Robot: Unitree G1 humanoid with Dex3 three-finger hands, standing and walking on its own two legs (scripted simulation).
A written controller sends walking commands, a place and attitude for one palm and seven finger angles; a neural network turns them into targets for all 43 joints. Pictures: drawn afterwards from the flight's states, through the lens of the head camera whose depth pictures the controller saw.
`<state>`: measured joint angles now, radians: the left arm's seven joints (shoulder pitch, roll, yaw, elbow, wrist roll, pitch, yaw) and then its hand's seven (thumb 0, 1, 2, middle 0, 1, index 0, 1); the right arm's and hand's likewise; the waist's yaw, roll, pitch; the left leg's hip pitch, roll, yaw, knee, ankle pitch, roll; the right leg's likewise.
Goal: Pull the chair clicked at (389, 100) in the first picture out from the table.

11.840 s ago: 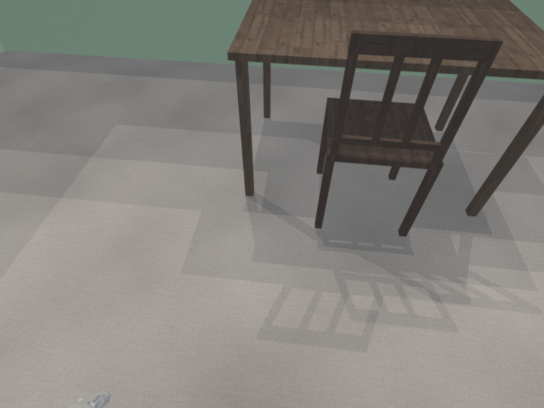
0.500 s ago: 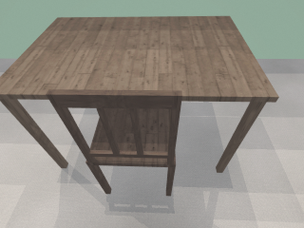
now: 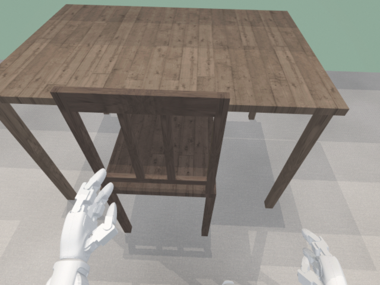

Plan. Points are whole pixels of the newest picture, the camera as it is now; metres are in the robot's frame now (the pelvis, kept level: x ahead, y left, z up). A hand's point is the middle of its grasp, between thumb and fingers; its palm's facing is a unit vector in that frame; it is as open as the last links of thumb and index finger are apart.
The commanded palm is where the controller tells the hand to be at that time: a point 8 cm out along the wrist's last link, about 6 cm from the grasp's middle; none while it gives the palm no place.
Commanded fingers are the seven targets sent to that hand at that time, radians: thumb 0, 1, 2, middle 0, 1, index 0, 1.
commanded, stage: raise the hand toward the chair's back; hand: left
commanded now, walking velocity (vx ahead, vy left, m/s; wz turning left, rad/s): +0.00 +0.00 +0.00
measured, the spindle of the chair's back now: (133, 148) +0.49 +0.18 -0.05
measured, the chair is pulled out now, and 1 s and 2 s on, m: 0.00 0.00 0.00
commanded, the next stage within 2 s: aim the fingers beside a spindle in 1.82 s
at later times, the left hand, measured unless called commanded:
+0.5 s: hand (104, 249) +0.20 +0.18 -0.02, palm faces -0.05 -1.00 -0.03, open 12.4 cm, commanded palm +0.17 +0.24 -0.01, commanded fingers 0.00 -0.03 0.50 -0.11 -0.15 -0.11 -0.15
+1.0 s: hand (88, 235) +0.23 +0.21 +0.00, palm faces +0.00 -1.00 -0.06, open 16.3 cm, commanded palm +0.20 +0.27 +0.00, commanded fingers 0.00 -0.50 0.30 -0.06 -0.08 -0.06 -0.08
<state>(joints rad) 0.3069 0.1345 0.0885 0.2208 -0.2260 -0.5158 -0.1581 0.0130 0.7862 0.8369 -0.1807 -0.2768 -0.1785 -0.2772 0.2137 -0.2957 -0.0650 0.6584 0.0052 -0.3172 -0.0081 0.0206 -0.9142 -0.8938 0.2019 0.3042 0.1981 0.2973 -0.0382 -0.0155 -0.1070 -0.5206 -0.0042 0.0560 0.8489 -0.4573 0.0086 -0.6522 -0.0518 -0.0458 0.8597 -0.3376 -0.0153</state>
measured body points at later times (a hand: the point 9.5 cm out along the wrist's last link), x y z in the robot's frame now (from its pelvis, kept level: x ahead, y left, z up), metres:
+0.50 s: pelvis -0.01 +0.01 -0.06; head +0.08 +0.01 +0.38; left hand +0.20 +0.23 -0.01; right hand +0.18 -0.19 -0.16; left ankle -0.02 +0.11 -0.70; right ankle +0.05 -0.11 -0.70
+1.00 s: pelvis +0.01 +0.02 -0.04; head +0.09 +0.03 +0.40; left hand +0.22 +0.27 +0.00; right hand +0.22 -0.21 -0.10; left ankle -0.02 +0.11 -0.70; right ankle +0.05 -0.11 -0.70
